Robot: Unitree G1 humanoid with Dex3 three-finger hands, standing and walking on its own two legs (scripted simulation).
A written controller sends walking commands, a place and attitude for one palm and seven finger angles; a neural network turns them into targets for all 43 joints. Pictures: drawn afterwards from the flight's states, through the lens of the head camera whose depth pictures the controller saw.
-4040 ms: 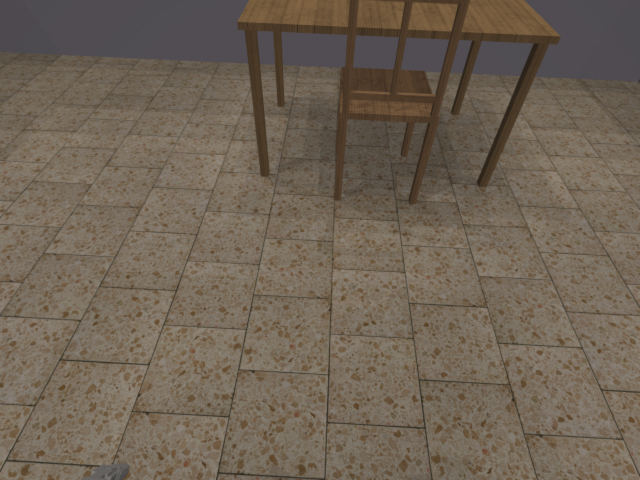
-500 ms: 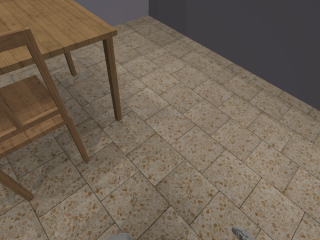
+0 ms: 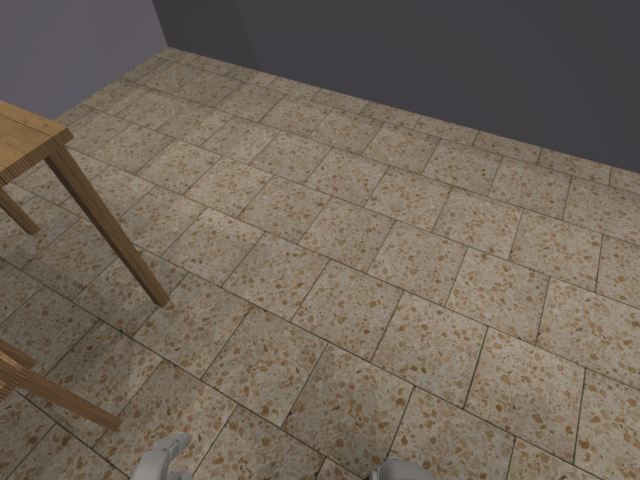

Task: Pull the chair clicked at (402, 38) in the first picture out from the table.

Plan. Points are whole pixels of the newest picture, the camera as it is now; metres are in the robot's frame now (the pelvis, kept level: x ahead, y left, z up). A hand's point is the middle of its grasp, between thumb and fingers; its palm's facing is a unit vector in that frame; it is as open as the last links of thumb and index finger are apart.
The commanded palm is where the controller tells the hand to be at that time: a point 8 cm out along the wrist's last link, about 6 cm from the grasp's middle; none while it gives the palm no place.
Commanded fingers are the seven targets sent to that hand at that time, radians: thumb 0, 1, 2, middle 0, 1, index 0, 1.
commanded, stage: turn to face it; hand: left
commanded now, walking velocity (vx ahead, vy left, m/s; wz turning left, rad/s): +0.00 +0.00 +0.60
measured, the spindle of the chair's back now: out of the picture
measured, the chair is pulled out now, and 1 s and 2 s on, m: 0.00 0.00 0.00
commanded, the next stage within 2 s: take the last steps up to it in 1.68 s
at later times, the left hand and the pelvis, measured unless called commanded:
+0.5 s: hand out of the picture +0.02 +0.27 -0.16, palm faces +0.31 -0.92 -0.22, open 7.3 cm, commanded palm none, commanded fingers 0.00 0.90 0.90 -0.20 -0.30 -0.20 -0.30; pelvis +0.01 +0.04 +0.02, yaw +16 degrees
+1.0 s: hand out of the picture -0.01 +0.18 -0.12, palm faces +0.54 -0.79 -0.30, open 7.3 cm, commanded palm none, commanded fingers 0.00 0.90 0.90 -0.20 -0.30 -0.20 -0.30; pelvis +0.00 -0.04 +0.02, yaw +34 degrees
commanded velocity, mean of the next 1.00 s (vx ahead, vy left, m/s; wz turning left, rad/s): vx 0.00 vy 0.00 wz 0.60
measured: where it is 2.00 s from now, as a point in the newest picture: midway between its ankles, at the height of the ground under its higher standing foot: outside the picture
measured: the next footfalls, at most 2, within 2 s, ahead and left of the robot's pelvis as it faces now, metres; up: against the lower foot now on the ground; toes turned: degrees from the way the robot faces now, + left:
left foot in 0.30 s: +0.05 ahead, +0.13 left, +0.00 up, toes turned +21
right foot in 0.88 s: +0.11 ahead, -0.10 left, +0.00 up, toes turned +28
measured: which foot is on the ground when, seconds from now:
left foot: up 0.00-0.28, down 0.30-0.88, up 0.90-1.00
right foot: down 0.00-0.30, up 0.32-0.86, down 0.88-1.00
